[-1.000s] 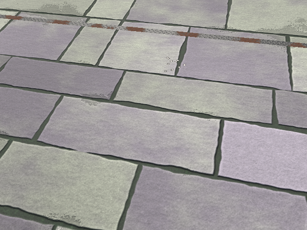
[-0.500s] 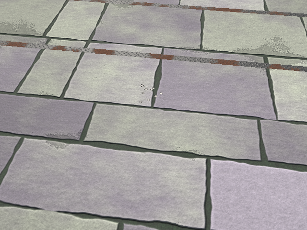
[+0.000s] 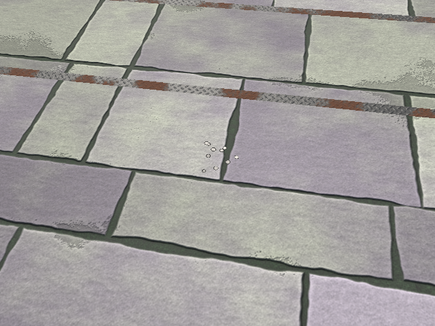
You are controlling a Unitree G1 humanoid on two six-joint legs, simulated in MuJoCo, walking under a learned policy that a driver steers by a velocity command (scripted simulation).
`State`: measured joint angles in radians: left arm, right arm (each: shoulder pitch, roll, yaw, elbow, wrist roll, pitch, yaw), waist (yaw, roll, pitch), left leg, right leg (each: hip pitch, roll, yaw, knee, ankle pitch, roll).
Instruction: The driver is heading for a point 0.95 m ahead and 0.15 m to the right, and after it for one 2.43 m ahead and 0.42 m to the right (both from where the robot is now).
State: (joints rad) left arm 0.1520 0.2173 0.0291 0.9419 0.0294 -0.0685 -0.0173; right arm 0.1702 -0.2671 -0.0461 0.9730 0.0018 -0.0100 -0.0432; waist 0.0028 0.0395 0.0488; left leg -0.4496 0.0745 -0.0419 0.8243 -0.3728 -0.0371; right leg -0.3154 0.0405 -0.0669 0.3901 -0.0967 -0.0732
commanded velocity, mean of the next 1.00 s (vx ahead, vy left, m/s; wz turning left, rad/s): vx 0.04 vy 0.00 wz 0.00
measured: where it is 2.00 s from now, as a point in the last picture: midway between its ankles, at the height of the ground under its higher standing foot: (211, 280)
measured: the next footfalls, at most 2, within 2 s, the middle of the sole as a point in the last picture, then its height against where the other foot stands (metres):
left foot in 0.12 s outside the picture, level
right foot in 1.64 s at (256, 305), level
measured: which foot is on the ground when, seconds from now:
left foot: up 0.00-0.10, down 0.12-1.00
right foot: down 0.00-1.00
